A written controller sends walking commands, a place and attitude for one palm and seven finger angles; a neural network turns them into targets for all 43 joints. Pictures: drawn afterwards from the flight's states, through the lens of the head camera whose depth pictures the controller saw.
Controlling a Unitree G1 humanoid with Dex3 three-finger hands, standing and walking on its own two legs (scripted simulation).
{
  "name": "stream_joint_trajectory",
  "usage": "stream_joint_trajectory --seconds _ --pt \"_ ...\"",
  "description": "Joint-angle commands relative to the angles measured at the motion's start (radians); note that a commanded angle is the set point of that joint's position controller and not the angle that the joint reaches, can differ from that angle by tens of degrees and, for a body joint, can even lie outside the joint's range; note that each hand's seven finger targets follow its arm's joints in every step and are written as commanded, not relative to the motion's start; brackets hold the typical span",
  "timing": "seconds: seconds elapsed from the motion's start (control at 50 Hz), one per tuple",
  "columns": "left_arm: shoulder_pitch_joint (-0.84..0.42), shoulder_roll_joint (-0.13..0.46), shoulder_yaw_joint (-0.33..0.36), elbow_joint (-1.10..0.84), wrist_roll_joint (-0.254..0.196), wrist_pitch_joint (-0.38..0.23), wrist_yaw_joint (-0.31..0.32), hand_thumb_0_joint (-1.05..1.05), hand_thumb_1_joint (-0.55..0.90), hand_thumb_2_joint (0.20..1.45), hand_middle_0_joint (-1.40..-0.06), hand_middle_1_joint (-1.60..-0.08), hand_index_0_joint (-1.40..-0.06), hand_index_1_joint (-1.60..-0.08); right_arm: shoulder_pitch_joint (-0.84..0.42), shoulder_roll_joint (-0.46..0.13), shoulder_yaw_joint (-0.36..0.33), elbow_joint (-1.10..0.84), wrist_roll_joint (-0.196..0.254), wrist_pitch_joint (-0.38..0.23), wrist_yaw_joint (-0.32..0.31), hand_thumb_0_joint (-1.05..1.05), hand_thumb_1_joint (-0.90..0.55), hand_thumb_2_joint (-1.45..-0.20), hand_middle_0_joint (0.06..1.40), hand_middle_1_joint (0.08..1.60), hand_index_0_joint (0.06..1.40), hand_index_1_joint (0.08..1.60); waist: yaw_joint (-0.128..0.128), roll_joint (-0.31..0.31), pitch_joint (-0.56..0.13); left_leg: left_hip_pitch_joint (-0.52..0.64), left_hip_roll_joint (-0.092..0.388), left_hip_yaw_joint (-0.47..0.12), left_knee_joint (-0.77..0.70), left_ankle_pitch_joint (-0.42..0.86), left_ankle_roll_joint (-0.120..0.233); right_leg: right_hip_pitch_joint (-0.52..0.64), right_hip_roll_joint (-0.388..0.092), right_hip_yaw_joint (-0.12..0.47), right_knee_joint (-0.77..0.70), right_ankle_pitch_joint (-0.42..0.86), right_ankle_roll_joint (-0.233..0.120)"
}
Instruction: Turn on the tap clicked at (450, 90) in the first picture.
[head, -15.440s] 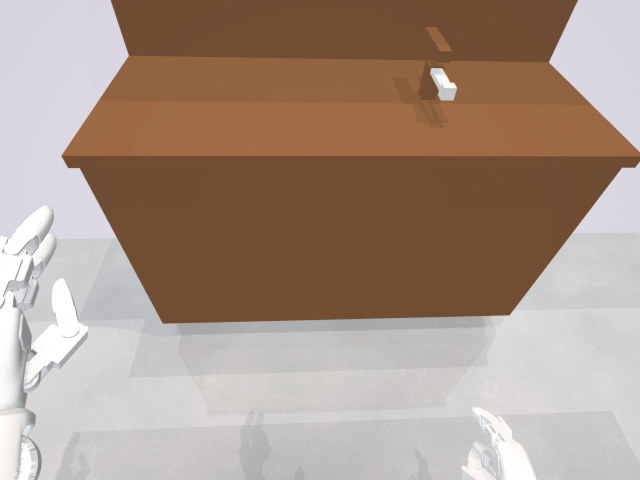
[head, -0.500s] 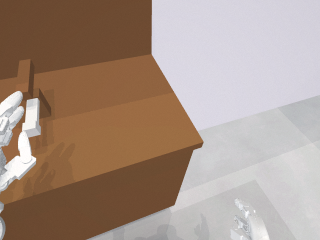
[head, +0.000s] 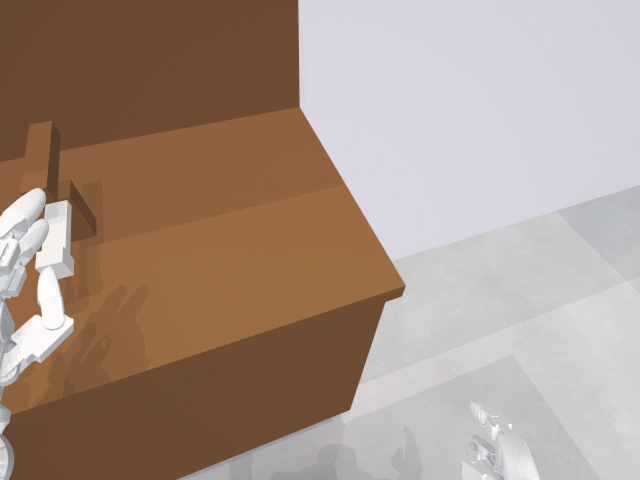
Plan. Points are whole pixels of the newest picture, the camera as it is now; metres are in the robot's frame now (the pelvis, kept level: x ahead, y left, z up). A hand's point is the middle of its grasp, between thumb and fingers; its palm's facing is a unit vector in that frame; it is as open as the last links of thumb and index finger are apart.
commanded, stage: shuffle to correct the standing spot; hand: left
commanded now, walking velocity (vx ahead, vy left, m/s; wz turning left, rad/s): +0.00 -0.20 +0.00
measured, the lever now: (55, 263) +0.32 +0.34 +0.09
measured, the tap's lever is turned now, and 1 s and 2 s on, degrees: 0 0 0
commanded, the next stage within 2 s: none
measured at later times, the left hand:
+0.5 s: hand (67, 324) +0.22 +0.24 +0.16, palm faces +0.33 -0.86 -0.39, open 7.5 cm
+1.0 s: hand (64, 330) +0.21 +0.24 +0.16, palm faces +0.33 -0.86 -0.38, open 7.5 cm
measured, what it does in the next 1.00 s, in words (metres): stands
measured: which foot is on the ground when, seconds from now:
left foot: down 0.00-1.00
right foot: down 0.00-1.00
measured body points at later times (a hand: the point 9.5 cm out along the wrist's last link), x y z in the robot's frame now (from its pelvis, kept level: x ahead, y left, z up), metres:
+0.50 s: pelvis +0.00 +0.00 +0.00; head +0.03 +0.01 +0.45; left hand +0.19 +0.28 +0.18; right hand +0.17 -0.23 -0.09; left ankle +0.02 +0.14 -0.73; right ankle -0.03 -0.06 -0.73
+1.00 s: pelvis +0.00 +0.00 +0.00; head +0.02 +0.01 +0.45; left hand +0.19 +0.28 +0.18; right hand +0.16 -0.23 -0.09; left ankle +0.02 +0.14 -0.73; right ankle -0.03 -0.06 -0.73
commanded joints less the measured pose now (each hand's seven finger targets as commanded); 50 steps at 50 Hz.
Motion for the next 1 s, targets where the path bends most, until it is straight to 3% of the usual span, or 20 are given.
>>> stream_joint_trajectory --seconds 0.0,0.04,0.06,0.14,0.18,0.26,0.34,0.42,0.54,0.64,0.76,0.82,0.84,0.92,0.98 --pt "-0.071 0.163 0.122 -0.205 -0.007 -0.062 0.031 0.000 0.900 0.900 -0.200 -0.300 -0.200 -0.300 -0.074 -0.124 -0.049 -0.149 0.003 -0.050 -0.010 0.000 -0.900 -0.900 0.200 0.300 0.200 0.300 -0.012 -0.020 -0.165 0.121 0.049 -0.011 0.044 0.180 0.065 -0.018 -0.236 0.159 -0.076 0.332 0.020" --pt "-0.082 0.179 0.134 -0.220 -0.006 -0.061 0.036 0.000 0.900 0.900 -0.200 -0.300 -0.200 -0.300 -0.089 -0.123 -0.049 -0.148 0.007 -0.049 -0.013 0.000 -0.900 -0.900 0.200 0.300 0.200 0.300 -0.012 0.008 -0.155 0.140 0.057 -0.026 0.024 0.218 0.067 -0.030 -0.231 0.156 -0.057 0.349 0.022" --pt "-0.084 0.160 0.115 -0.221 -0.005 -0.065 0.035 0.000 0.900 0.900 -0.200 -0.300 -0.200 -0.300 -0.085 -0.124 -0.043 -0.146 0.002 -0.045 -0.011 0.000 -0.900 -0.900 0.200 0.300 0.200 0.300 -0.013 0.021 -0.149 0.147 0.068 -0.040 -0.001 0.238 0.077 -0.036 -0.212 0.129 -0.044 0.330 0.031" --pt "-0.071 0.183 0.137 -0.237 0.004 -0.071 0.032 0.000 0.900 0.900 -0.200 -0.300 -0.200 -0.300 -0.107 -0.124 -0.042 -0.160 0.003 -0.044 -0.012 0.000 -0.900 -0.900 0.200 0.300 0.200 0.300 -0.002 0.147 -0.125 0.127 0.141 -0.131 -0.096 0.261 0.106 -0.027 -0.154 0.082 -0.029 0.223 0.089" --pt "-0.068 0.173 0.131 -0.239 0.007 -0.074 0.028 0.000 0.900 0.900 -0.200 -0.300 -0.200 -0.300 -0.086 -0.130 -0.047 -0.162 0.001 -0.045 -0.008 0.000 -0.900 -0.900 0.200 0.300 0.200 0.300 0.001 0.129 -0.150 0.114 0.144 -0.137 -0.097 0.285 0.102 0.026 -0.146 0.070 -0.055 0.216 0.090" --pt "-0.010 0.151 0.122 -0.198 0.000 -0.065 0.022 0.000 0.900 0.900 -0.200 -0.300 -0.200 -0.300 -0.066 -0.132 -0.049 -0.159 0.004 -0.042 -0.004 0.000 -0.900 -0.900 0.200 0.300 0.200 0.300 -0.005 0.061 -0.185 0.140 0.107 -0.067 -0.028 0.306 0.082 0.039 -0.172 0.085 -0.079 0.321 0.067" --pt "-0.039 0.165 0.128 -0.210 -0.009 -0.059 0.026 0.000 0.900 0.900 -0.200 -0.300 -0.200 -0.300 -0.075 -0.127 -0.052 -0.159 0.009 -0.045 -0.008 0.000 -0.900 -0.900 0.200 0.300 0.200 0.300 -0.011 0.025 -0.187 0.154 0.076 -0.038 0.011 0.250 0.066 0.000 -0.216 0.137 -0.065 0.360 0.033" --pt "-0.074 0.171 0.128 -0.208 -0.007 -0.060 0.031 0.000 0.900 0.900 -0.200 -0.300 -0.200 -0.300 -0.079 -0.127 -0.051 -0.159 0.005 -0.040 -0.010 0.000 -0.900 -0.900 0.200 0.300 0.200 0.300 -0.010 0.009 -0.151 0.113 0.073 -0.044 0.006 0.174 0.071 -0.020 -0.216 0.145 -0.074 0.296 0.044" --pt "-0.077 0.170 0.125 -0.227 -0.006 -0.063 0.036 0.000 0.900 0.900 -0.200 -0.300 -0.200 -0.300 -0.097 -0.122 -0.043 -0.159 0.008 -0.043 -0.011 0.000 -0.900 -0.900 0.200 0.300 0.200 0.300 -0.009 0.055 -0.129 0.114 0.082 -0.075 -0.040 0.140 0.079 -0.038 -0.204 0.135 -0.074 0.226 0.042" --pt "-0.059 0.171 0.129 -0.223 0.000 -0.067 0.034 0.000 0.900 0.900 -0.200 -0.300 -0.200 -0.300 -0.095 -0.124 -0.042 -0.162 0.006 -0.047 -0.011 0.000 -0.900 -0.900 0.200 0.300 0.200 0.300 -0.005 0.111 -0.135 0.106 0.119 -0.111 -0.097 0.182 0.089 -0.005 -0.167 0.095 -0.065 0.214 0.069" --pt "-0.029 0.157 0.117 -0.190 -0.001 -0.061 0.028 0.000 0.900 0.900 -0.200 -0.300 -0.200 -0.300 -0.076 -0.127 -0.040 -0.158 0.002 -0.048 -0.011 0.000 -0.900 -0.900 0.200 0.300 0.200 0.300 -0.004 0.054 -0.151 0.103 0.109 -0.086 -0.073 0.182 0.082 0.012 -0.170 0.091 -0.090 0.227 0.065" --pt "-0.054 0.159 0.119 -0.192 -0.006 -0.058 0.030 0.000 0.900 0.900 -0.200 -0.300 -0.200 -0.300 -0.068 -0.128 -0.050 -0.160 0.006 -0.049 -0.009 0.000 -0.900 -0.900 0.200 0.300 0.200 0.300 -0.008 0.010 -0.151 0.102 0.075 -0.053 -0.019 0.114 0.068 -0.012 -0.209 0.142 -0.101 0.231 0.039" --pt "-0.055 0.165 0.119 -0.205 -0.008 -0.056 0.033 0.000 0.900 0.900 -0.200 -0.300 -0.200 -0.300 -0.077 -0.125 -0.049 -0.157 0.010 -0.051 -0.012 0.000 -0.900 -0.900 0.200 0.300 0.200 0.300 -0.012 0.011 -0.155 0.128 0.065 -0.040 -0.001 0.126 0.065 -0.033 -0.224 0.159 -0.102 0.253 0.025" --pt "-0.072 0.175 0.127 -0.214 -0.009 -0.060 0.039 0.000 0.900 0.900 -0.200 -0.300 -0.200 -0.300 -0.081 -0.123 -0.046 -0.157 0.005 -0.048 -0.009 0.000 -0.900 -0.900 0.200 0.300 0.200 0.300 -0.011 0.007 -0.143 0.114 0.065 -0.042 0.003 0.135 0.067 -0.040 -0.228 0.155 -0.089 0.251 0.026" --pt "-0.070 0.169 0.123 -0.230 -0.006 -0.063 0.039 0.000 0.900 0.900 -0.200 -0.300 -0.200 -0.300 -0.090 -0.126 -0.046 -0.157 0.004 -0.047 -0.012 0.000 -0.900 -0.900 0.200 0.300 0.200 0.300 -0.008 0.062 -0.136 0.127 0.093 -0.080 -0.047 0.185 0.080 -0.044 -0.198 0.125 -0.063 0.248 0.044"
